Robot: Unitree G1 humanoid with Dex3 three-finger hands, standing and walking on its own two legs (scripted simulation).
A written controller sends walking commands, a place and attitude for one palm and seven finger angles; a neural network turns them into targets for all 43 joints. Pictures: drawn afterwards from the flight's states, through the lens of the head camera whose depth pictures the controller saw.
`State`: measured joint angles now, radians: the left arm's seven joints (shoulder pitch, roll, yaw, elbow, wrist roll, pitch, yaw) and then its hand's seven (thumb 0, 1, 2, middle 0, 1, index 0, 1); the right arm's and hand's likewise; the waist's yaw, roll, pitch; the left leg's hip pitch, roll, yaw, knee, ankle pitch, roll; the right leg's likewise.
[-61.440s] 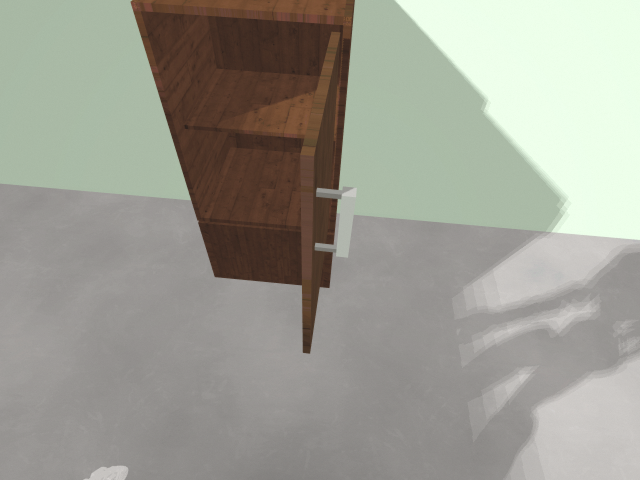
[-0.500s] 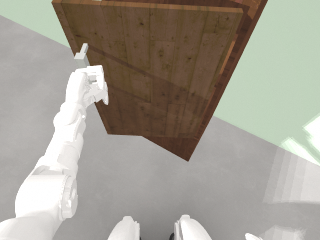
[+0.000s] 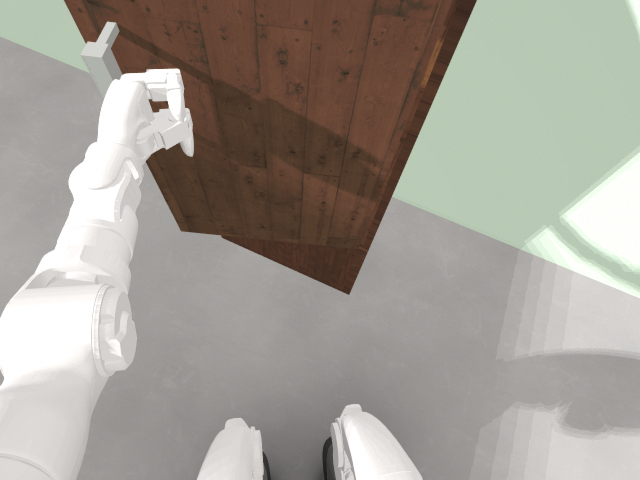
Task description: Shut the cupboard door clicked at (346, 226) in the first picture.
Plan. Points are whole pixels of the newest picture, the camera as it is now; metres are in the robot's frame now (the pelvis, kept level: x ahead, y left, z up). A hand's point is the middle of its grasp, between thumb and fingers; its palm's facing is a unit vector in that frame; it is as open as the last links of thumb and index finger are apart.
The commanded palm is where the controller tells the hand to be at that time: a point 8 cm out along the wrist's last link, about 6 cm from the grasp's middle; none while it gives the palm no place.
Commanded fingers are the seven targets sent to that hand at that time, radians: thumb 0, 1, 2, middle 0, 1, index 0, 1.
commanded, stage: push the door shut along its arc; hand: left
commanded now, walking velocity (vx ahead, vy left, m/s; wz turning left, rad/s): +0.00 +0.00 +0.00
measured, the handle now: (126, 92) +0.59 +0.18 +0.08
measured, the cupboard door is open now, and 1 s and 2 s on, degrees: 20 8 3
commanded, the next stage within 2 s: pull the fist back off the door in 0.88 s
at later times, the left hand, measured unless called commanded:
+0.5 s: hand (209, 94) +0.57 +0.08 +0.10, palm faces -0.32 -0.95 -0.03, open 3.1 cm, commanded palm +0.58 +0.11 +0.09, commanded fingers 0.00 0.90 0.90 -1.30 -1.50 -1.30 -1.50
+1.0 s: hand (225, 74) +0.60 +0.06 +0.10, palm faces -0.40 -0.92 -0.02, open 3.5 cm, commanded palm +0.62 +0.06 +0.09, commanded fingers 0.00 0.90 0.90 -1.30 -1.50 -1.30 -1.50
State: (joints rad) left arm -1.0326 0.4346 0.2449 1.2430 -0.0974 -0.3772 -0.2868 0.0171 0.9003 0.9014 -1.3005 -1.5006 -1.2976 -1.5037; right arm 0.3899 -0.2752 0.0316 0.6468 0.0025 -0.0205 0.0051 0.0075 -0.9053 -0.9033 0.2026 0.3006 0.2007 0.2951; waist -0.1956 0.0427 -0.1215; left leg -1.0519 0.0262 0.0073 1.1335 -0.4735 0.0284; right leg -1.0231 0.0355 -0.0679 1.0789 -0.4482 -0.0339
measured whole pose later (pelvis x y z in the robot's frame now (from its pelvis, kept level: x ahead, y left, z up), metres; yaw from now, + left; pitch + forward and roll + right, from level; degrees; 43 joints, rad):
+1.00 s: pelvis +0.00 +0.00 -0.03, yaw -1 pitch +30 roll -5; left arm -1.47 0.59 0.17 1.39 -0.02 -0.19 -0.39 0.05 0.99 0.99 -1.30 -1.50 -1.30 -1.50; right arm 0.41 -0.26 0.05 0.71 -0.04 -0.09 -0.01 0.00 -0.90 -0.90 0.20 0.30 0.20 0.30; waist -0.31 0.06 -0.10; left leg -1.29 0.04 -0.03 1.27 -0.51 0.03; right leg -1.24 0.05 -0.10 1.18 -0.47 -0.04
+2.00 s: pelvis +0.02 -0.02 +0.01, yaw +1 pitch +21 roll -1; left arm -0.94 0.15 0.18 1.17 0.01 -0.48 0.21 0.02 0.90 0.90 -1.30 -1.50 -1.30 -1.50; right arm 0.32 -0.23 -0.01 0.64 -0.06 0.02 0.08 0.00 -0.91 -0.90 0.20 0.30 0.20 0.29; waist -0.16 0.04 -0.14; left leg -0.94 0.02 0.01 1.04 -0.47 0.01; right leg -0.93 0.03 -0.06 1.03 -0.47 -0.05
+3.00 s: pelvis +0.05 +0.00 +0.09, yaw +2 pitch -3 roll -1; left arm 0.30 0.30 0.17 -0.24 -0.07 -0.01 0.08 0.02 0.90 0.90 -0.69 -0.83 -0.68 -0.83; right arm 0.17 -0.20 0.07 0.56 0.01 0.00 -0.06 0.01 -0.90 -0.90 0.20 0.30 0.20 0.30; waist 0.06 0.07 -0.02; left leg -0.11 -0.02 0.01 0.42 -0.27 0.03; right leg -0.09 0.01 -0.04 0.39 -0.26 -0.02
